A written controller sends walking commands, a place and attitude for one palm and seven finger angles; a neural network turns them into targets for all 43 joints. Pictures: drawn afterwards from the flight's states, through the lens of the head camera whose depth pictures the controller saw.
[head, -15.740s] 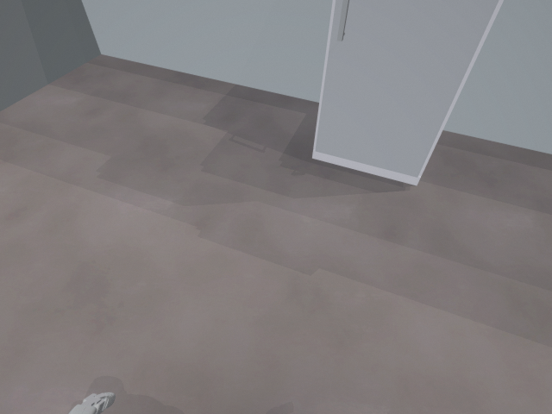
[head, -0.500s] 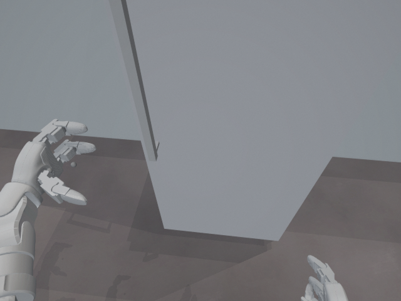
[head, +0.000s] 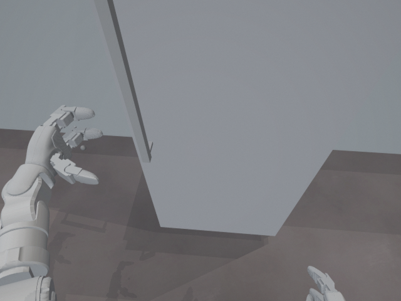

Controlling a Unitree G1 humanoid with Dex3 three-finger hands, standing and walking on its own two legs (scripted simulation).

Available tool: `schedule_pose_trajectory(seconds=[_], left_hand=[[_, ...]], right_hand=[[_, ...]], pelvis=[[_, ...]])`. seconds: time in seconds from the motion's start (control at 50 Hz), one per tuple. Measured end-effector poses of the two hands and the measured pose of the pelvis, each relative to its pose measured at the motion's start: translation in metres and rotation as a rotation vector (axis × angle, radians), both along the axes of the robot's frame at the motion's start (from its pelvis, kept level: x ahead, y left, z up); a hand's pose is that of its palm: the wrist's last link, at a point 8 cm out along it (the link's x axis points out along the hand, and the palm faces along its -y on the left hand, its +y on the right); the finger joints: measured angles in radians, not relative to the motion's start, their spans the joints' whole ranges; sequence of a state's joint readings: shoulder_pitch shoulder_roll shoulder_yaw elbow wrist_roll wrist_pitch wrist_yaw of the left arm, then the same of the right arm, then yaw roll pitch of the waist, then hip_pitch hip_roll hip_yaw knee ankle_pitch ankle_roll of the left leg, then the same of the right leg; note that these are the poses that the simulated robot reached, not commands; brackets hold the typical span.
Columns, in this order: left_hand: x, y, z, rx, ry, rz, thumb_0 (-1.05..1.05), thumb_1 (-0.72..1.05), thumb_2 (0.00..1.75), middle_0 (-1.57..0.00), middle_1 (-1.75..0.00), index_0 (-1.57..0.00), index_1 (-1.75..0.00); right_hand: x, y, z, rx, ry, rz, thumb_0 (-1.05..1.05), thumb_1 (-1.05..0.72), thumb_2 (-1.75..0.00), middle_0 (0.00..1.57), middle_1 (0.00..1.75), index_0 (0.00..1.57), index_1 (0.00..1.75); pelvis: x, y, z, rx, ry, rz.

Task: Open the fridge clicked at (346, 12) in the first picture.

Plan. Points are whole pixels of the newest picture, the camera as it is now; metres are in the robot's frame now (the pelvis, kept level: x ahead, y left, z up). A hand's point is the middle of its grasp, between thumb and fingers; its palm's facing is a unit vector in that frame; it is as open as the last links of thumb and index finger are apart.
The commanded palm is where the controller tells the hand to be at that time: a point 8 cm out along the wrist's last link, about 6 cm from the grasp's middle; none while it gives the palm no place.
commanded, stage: move the hooked fingers beside the handle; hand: left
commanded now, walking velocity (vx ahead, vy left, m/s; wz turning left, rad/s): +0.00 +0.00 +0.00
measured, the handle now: (130, 83) +0.49 +0.17 +0.18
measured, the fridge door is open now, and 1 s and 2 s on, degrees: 0 0 0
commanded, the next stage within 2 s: feel for the door with the fingertips in 1.52 s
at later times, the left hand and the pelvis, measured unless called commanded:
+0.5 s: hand (99, 127) +0.42 +0.23 +0.12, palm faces -0.04 -1.00 -0.01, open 14.0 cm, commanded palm +0.40 +0.28 +0.12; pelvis -0.01 +0.00 -0.01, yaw +0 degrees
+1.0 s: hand (98, 121) +0.45 +0.24 +0.11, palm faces -0.07 -1.00 +0.01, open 14.0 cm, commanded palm +0.42 +0.29 +0.11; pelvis +0.00 +0.01 -0.01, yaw -2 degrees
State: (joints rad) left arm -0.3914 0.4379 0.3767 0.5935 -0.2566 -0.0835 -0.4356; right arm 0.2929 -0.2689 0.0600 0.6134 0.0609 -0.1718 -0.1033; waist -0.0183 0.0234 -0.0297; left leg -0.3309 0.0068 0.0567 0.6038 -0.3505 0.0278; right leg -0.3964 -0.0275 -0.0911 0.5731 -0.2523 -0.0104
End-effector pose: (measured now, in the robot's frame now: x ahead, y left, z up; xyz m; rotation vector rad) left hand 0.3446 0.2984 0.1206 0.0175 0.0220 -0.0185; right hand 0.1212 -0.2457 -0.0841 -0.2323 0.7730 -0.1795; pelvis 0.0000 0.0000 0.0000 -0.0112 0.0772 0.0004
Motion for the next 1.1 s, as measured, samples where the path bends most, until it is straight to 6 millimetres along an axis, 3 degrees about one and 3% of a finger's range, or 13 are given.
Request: schedule_pose_trajectory(seconds=[0.12, 0.36, 0.56, 0.84, 0.96, 1.1], left_hand=[[0.008, 0.002, 0.003, 0.0, -0.011, -0.003, -0.01, -0.5, 0.3, -0.3, -1.2, -0.3, -1.2], [0.031, -0.012, -0.004, -0.004, 0.012, -0.02, -0.01, -0.5, 0.3, -0.3, -1.2, -0.3, -1.2], [0.062, -0.015, 0.001, -0.007, 0.007, -0.018, -0.01, -0.5, 0.3, -0.3, -1.2, -0.3, -1.2], [0.087, -0.004, -0.008, -0.011, 0.008, -0.027, -0.01, -0.5, 0.3, -0.3, -1.2, -0.3, -1.2], [0.085, -0.001, -0.009, -0.016, -0.017, -0.046, -0.01, -0.5, 0.3, -0.3, -1.2, -0.3, -1.2], [0.078, 0.006, -0.014, -0.039, -0.002, -0.031, -0.01, -0.5, 0.3, -0.3, -1.2, -0.3, -1.2]], right_hand=[[-0.009, -0.007, -0.003, -0.01, 0.043, -0.017, 0.01, -0.9, -0.9, 0.21, 0.3, 0.21, 0.3], [-0.031, -0.017, -0.011, -0.025, 0.126, -0.042, 0.01, -0.9, -0.9, 0.21, 0.3, 0.2, 0.3], [-0.065, -0.022, -0.019, -0.028, 0.221, -0.089, 0.01, -0.9, -0.9, 0.21, 0.3, 0.21, 0.3], [-0.11, -0.029, -0.021, -0.057, 0.373, -0.159, 0.01, -0.9, -0.9, 0.21, 0.3, 0.21, 0.3], [-0.112, -0.024, -0.021, -0.05, 0.388, -0.172, 0.01, -0.9, -0.9, 0.21, 0.3, 0.2, 0.3], [-0.092, -0.012, -0.019, -0.033, 0.344, -0.15, 0.01, -0.9, -0.9, 0.21, 0.3, 0.2, 0.3]], pelvis=[[0.002, -0.001, -0.001, -0.002, 0.01, 0.001], [-0.004, -0.003, -0.004, -0.001, 0.031, 0.005], [-0.007, -0.005, -0.007, -0.001, 0.063, -0.004], [-0.008, -0.001, -0.011, -0.009, 0.118, -0.016], [-0.004, 0.005, -0.011, -0.012, 0.128, -0.027], [0.001, 0.01, -0.01, -0.016, 0.12, -0.024]])
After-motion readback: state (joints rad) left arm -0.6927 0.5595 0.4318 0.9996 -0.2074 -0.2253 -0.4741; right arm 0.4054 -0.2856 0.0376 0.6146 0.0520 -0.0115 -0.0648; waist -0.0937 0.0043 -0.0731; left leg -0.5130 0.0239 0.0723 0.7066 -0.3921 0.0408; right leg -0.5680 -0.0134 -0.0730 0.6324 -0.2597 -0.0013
